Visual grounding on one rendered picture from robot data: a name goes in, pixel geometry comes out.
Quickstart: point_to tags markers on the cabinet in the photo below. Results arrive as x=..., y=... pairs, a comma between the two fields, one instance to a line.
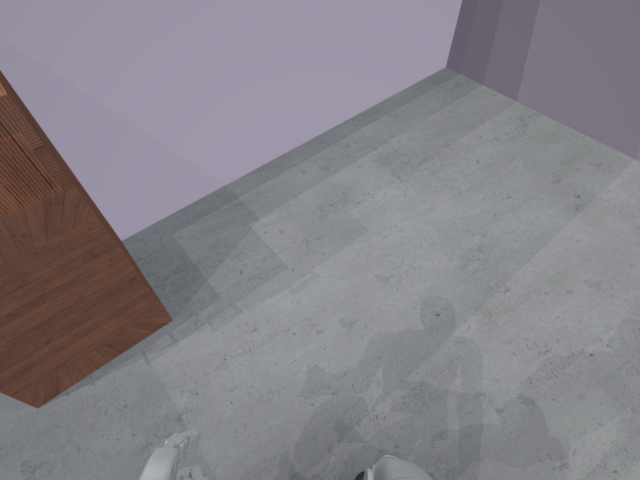
x=71, y=296

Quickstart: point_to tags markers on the robot right thigh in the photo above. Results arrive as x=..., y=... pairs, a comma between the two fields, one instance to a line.
x=395, y=469

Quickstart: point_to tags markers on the left robot hand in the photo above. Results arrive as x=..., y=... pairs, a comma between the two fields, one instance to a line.
x=163, y=463

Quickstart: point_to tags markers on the right robot shin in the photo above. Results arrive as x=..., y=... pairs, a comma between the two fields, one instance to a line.
x=384, y=457

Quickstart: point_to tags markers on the drawer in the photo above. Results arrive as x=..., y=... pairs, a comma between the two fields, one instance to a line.
x=24, y=178

